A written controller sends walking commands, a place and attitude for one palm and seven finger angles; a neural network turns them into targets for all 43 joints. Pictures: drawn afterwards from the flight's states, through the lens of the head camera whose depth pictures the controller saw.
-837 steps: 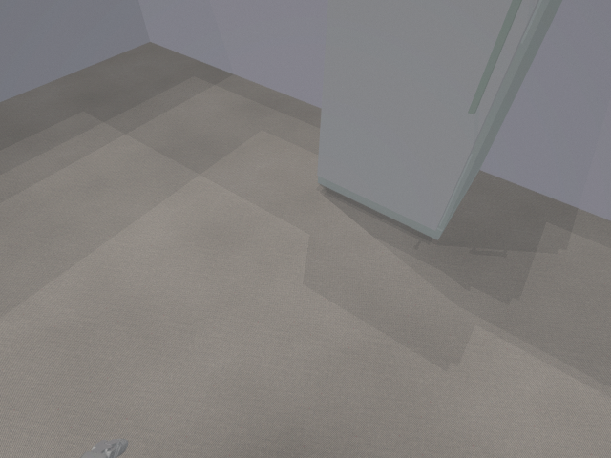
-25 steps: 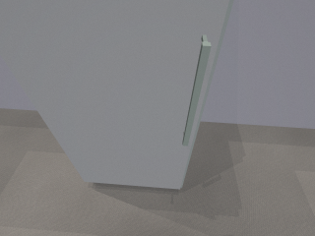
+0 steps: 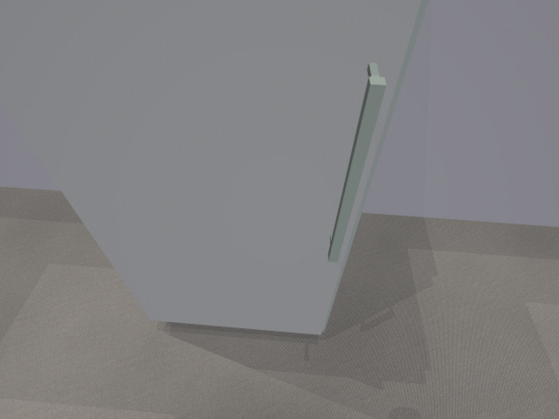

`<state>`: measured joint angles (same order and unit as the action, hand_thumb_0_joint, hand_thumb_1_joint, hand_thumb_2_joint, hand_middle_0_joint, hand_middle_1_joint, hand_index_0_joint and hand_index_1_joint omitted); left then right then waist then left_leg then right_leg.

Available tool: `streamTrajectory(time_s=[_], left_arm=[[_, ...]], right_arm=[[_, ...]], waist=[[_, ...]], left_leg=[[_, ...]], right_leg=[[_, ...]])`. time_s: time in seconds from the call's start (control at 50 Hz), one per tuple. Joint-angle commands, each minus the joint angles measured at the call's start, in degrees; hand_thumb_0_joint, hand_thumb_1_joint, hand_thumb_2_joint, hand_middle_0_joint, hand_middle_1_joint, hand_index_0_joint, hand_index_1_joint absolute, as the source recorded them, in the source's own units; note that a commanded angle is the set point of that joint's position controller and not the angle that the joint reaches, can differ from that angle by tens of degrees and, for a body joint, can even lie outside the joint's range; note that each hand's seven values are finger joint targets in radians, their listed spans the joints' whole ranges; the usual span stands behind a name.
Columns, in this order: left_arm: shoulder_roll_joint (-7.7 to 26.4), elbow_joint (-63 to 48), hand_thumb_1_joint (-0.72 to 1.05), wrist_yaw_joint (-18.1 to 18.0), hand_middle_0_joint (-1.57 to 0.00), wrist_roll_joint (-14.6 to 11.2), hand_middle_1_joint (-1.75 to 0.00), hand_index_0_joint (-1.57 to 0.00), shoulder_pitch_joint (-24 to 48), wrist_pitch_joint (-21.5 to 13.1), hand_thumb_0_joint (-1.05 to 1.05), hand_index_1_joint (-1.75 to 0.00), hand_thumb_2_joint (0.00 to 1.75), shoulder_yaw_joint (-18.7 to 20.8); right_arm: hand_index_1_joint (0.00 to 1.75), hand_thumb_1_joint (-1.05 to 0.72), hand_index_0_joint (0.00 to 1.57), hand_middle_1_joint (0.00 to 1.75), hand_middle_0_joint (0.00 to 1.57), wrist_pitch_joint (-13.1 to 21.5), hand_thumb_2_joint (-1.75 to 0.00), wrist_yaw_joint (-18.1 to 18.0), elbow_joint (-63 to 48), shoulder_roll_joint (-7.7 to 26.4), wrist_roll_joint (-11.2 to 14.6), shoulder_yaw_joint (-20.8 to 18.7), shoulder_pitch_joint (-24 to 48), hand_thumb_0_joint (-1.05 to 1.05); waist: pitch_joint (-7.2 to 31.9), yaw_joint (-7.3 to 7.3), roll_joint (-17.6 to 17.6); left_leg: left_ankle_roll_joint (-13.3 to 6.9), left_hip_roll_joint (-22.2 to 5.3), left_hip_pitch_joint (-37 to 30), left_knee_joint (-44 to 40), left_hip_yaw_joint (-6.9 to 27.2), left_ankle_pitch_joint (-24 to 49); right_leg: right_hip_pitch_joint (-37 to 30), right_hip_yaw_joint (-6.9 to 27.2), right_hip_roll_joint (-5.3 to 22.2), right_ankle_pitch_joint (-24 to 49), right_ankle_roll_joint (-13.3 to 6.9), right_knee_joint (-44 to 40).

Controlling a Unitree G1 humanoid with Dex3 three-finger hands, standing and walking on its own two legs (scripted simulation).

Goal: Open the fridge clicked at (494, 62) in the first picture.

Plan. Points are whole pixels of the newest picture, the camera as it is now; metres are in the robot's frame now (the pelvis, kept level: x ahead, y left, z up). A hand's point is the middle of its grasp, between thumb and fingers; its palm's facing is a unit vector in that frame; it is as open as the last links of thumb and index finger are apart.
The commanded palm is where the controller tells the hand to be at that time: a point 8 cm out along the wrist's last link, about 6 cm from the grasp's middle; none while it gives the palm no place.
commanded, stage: raise the hand to about handle height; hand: right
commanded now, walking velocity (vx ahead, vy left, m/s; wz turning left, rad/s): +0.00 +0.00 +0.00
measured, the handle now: (348, 184) +0.46 -0.08 +0.08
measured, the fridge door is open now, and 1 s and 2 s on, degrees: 0 0 0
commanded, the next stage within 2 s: none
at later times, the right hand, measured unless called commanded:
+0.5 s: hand out of the picture +0.15 -0.18 -0.04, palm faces +0.19 +0.98 -0.04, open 8.9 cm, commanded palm +0.14 -0.24 -0.02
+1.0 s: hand (461, 353) +0.22 -0.22 +0.02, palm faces +0.04 +1.00 -0.06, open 11.9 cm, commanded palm +0.19 -0.27 +0.04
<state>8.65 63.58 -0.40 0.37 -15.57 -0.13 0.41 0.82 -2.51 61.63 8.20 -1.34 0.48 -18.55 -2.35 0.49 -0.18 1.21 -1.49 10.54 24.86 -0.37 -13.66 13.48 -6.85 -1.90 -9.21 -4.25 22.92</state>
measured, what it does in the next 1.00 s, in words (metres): stands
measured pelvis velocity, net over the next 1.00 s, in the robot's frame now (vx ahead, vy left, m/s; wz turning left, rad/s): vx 0.02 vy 0.03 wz -0.05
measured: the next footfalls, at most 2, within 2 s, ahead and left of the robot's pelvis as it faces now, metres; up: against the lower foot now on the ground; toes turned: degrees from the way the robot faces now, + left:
none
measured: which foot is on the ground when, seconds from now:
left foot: down 0.00-1.00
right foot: down 0.00-1.00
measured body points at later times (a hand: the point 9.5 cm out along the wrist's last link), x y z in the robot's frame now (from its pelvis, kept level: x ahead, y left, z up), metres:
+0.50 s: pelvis +0.01 +0.05 -0.07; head +0.04 +0.03 +0.38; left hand +0.27 +0.28 -0.09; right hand +0.13 -0.23 -0.03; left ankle +0.00 +0.13 -0.74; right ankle +0.04 -0.07 -0.74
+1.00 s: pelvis +0.02 +0.03 -0.04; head +0.06 +0.03 +0.40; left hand +0.17 +0.29 -0.12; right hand +0.21 -0.27 +0.03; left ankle +0.00 +0.13 -0.74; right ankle +0.04 -0.07 -0.74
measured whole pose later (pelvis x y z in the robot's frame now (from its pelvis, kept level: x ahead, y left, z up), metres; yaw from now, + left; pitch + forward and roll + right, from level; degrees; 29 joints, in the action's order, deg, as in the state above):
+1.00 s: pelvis +0.02 +0.03 -0.04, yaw -3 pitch +10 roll +1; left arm 16.8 35.0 -4.3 -3.0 -17.5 -14.4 0.9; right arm 18.3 25.5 3.6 18.6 22.5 -19.6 -20.3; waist 5.7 0.2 -1.6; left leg -1.6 0.9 31.6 47.8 -4.5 -26.2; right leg 37.6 -2.3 1.2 -21.9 -1.9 49.6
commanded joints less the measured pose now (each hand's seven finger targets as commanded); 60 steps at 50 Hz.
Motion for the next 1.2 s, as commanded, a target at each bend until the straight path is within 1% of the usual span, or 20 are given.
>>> streamTrajectory(time_s=[0.0,0.02,0.04,0.06,0.08,0.1,0.12,0.18,0.2,0.24,0.3,0.38,0.42,0.44,0.48,0.54,0.66,0.8,1.0,1.18], left_arm=[[8.0,-5.5,0.90,-0.4,-0.20,0.0,-0.30,-0.20,0.7,-1.1,0.00,-0.30,0.90,0.9],[16.9,-27.5,0.90,-3.2,-0.20,-3.4,-0.30,-0.20,-0.3,-9.1,0.00,-0.30,0.90,1.7],[12.8,-25.0,0.90,-5.4,-0.20,-3.7,-0.30,-0.20,4.7,-14.3,0.00,-0.30,0.90,-0.5],[10.1,-25.4,0.90,-4.6,-0.20,-3.0,-0.30,-0.20,4.2,-17.5,0.00,-0.30,0.90,-0.6],[10.2,-22.3,0.90,-4.5,-0.20,-4.2,-0.30,-0.20,3.5,-18.2,0.00,-0.30,0.90,-0.3],[12.8,-25.9,0.90,-4.2,-0.20,-3.6,-0.30,-0.20,4.2,-18.8,0.00,-0.30,0.90,0.7],[13.7,-26.6,0.90,-3.9,-0.20,-2.5,-0.30,-0.20,4.7,-19.2,0.00,-0.30,0.90,1.4],[12.9,-30.8,0.90,-1.5,-0.20,-1.3,-0.30,-0.20,6.7,-18.0,0.00,-0.30,0.90,3.7],[13.1,-32.2,0.90,-0.5,-0.20,-1.1,-0.30,-0.20,7.7,-17.4,0.00,-0.30,0.90,4.4],[14.0,-35.8,0.90,1.3,-0.20,-1.2,-0.30,-0.20,8.9,-16.1,0.00,-0.30,0.90,5.8],[13.2,-42.5,0.90,0.5,-0.20,-2.4,-0.30,-0.20,11.5,-14.4,0.00,-0.30,0.90,5.7],[11.4,-44.4,0.90,-1.5,-0.20,-2.0,-0.30,-0.20,7.6,-13.3,0.00,-0.30,0.90,5.2],[10.8,-43.3,0.90,-2.1,-0.20,-1.4,-0.30,-0.20,5.9,-13.6,0.00,-0.30,0.90,4.5],[11.2,-42.1,0.90,-2.4,-0.20,-1.2,-0.30,-0.20,4.4,-13.8,0.00,-0.30,0.90,4.0],[11.6,-39.9,0.90,-3.0,-0.20,-1.5,-0.30,-0.20,4.3,-14.7,0.00,-0.30,0.90,3.6],[12.8,-38.7,0.90,-4.0,-0.20,-2.5,-0.30,-0.20,5.1,-15.8,0.00,-0.30,0.90,2.7],[12.4,-39.5,0.90,-5.0,-0.20,-3.3,-0.30,-0.20,6.6,-15.0,0.00,-0.30,0.90,2.1],[12.5,-38.9,0.90,-4.1,-0.20,-3.3,-0.30,-0.20,5.1,-17.0,0.00,-0.30,0.90,2.4],[14.0,-39.1,0.90,-4.8,-0.20,-3.6,-0.30,-0.20,3.7,-18.9,0.00,-0.30,0.90,2.3],[14.5,-39.7,0.90,-5.1,-0.20,-3.9,-0.30,-0.20,4.1,-18.1,0.00,-0.30,0.90,0.9]], right_arm=[[0.30,-0.90,0.20,0.30,0.20,0.7,-0.90,-2.0,0.2,6.1,-0.5,-0.4,-5.5,0.00],[0.32,-0.88,0.20,0.32,0.20,12.5,-0.89,-2.2,-88.5,19.9,10.7,-7.6,35.9,0.00],[0.33,-0.85,0.20,0.33,0.20,11.9,-0.88,-4.8,-88.0,24.7,7.5,-12.0,26.6,0.00],[0.34,-0.83,0.21,0.34,0.21,5.4,-0.87,-5.3,-72.1,6.7,8.3,-1.3,-1.7,0.00],[0.36,-0.81,0.21,0.36,0.21,2.5,-0.86,-5.3,-62.9,-0.3,10.2,1.8,-7.2,0.00],[0.37,-0.78,0.21,0.37,0.21,5.9,-0.85,-4.4,-69.8,1.8,11.9,0.4,-0.6,0.00],[0.39,-0.76,0.21,0.39,0.21,8.8,-0.84,-3.4,-66.6,4.9,11.4,-2.9,-1.1,0.00],[0.43,-0.69,0.22,0.43,0.22,19.6,-0.81,6.0,-51.0,0.1,13.6,-5.6,-19.0,0.00],[0.45,-0.67,0.22,0.45,0.22,24.2,-0.80,10.3,-50.7,0.5,14.8,-6.5,-21.0,0.00],[0.48,-0.62,0.22,0.48,0.22,31.1,-0.78,19.1,-48.5,6.6,16.2,-12.3,-22.2,0.00],[0.53,-0.55,0.22,0.53,0.22,29.0,-0.75,23.7,-56.5,12.3,18.5,-18.6,-20.3,0.00],[0.58,-0.46,0.23,0.58,0.23,28.6,-0.71,20.8,-76.8,14.9,21.4,-21.6,-9.6,0.00],[0.62,-0.41,0.24,0.62,0.24,32.1,-0.69,19.2,-84.8,14.8,20.6,-19.2,-5.0,0.00],[0.63,-0.39,0.24,0.63,0.24,33.4,-0.68,19.7,-86.0,14.8,20.2,-17.1,-0.5,0.00],[0.66,-0.34,0.24,0.66,0.24,34.8,-0.66,21.7,-81.5,14.2,20.2,-15.8,0.2,0.00],[0.70,-0.27,0.25,0.70,0.25,31.1,-0.63,26.7,-73.7,16.0,21.3,-15.8,1.4,0.00],[0.80,-0.13,0.25,0.80,0.25,19.1,-0.57,30.1,-67.3,21.9,25.7,-27.6,-2.7,0.00],[0.90,0.03,0.27,0.90,0.27,21.2,-0.50,28.1,-67.3,18.3,26.2,-25.9,-3.4,0.00],[1.05,0.27,0.28,1.05,0.28,20.5,-0.40,25.9,-71.7,23.4,25.1,-27.1,4.3,0.00],[1.18,0.48,0.30,1.18,0.30,13.5,-0.31,25.8,-70.4,24.8,23.6,-26.0,12.2,0.00]], waist=[[-1.8,-1.08,3.7],[27.8,6.77,-4.7],[25.7,1.43,-13.8],[16.6,0.34,-12.8],[6.0,1.45,-6.8],[1.1,2.09,-7.4],[1.8,2.75,-3.3],[2.2,-1.61,16.9],[3.3,-2.48,16.8],[5.6,-3.48,8.8],[13.5,-5.54,3.4],[20.5,-3.07,-7.5],[22.6,-0.54,-8.6],[20.6,1.90,-6.8],[17.1,3.56,-6.9],[13.6,3.80,-4.3],[21.2,-1.26,1.9],[18.9,-1.63,2.4],[18.0,-1.82,-3.8],[15.6,-1.48,-7.1]], left_leg=[[-2.5,-4.6,3.9,-3.4,2.6,1.2],[-2.1,1.9,4.1,3.5,-3.5,3.8],[-2.7,1.8,6.3,8.8,-3.1,-1.8],[-3.3,2.2,12.8,11.7,-5.3,-8.1],[-2.5,1.8,15.4,12.1,-4.6,-6.7],[-2.4,1.6,16.0,8.9,-4.8,-6.9],[-2.3,1.5,17.3,7.2,-4.8,-8.2],[-2.7,2.6,24.4,12.7,-6.7,-12.7],[-2.9,2.5,26.5,15.6,-6.1,-13.1],[-3.9,1.7,26.3,19.5,-3.6,-9.3],[-3.4,1.3,23.5,22.8,-1.7,-4.4],[-2.7,2.2,24.5,23.5,0.4,-0.3],[-2.1,2.1,25.5,24.0,1.2,4.4],[-1.8,2.3,27.3,24.4,1.9,5.2],[-1.5,2.3,30.5,23.5,2.5,2.4],[-0.7,1.7,30.1,19.7,5.5,-3.4],[3.1,-1.8,14.6,16.2,8.4,9.5],[2.2,-0.3,16.3,15.8,3.6,11.3],[-1.8,2.4,18.7,14.5,-2.5,1.0],[-2.5,3.0,17.2,12.2,-4.5,1.5]], right_leg=[[0.6,7.7,9.7,-1.4,3.4,2.2],[-16.8,9.2,3.1,-0.5,3.9,-0.5],[-17.2,8.8,5.7,-4.9,5.6,-2.0],[-9.2,13.8,7.0,-13.2,7.4,-6.2],[-2.0,13.7,5.9,-17.0,6.2,-5.9],[2.5,13.8,4.9,-18.6,5.2,-2.0],[5.4,13.2,4.0,-18.7,4.7,2.1],[16.6,9.6,3.0,-11.8,5.2,13.7],[20.0,8.1,2.6,-10.1,5.5,17.6],[22.1,6.8,1.6,-7.0,5.9,23.0],[24.5,4.9,0.4,-5.5,4.2,25.8],[19.9,6.3,1.7,-2.1,3.1,29.0],[18.3,7.2,2.2,0.8,2.6,31.3],[19.5,8.1,2.5,0.4,2.4,32.9],[21.6,8.8,2.9,-2.2,2.3,34.3],[25.1,9.1,3.1,-6.2,2.0,34.7],[24.1,9.0,2.5,-0.9,2.2,30.7],[19.0,8.9,2.3,1.4,2.4,25.1],[9.8,9.0,2.7,0.4,2.1,18.4],[3.8,11.3,3.7,1.2,3.0,13.7]])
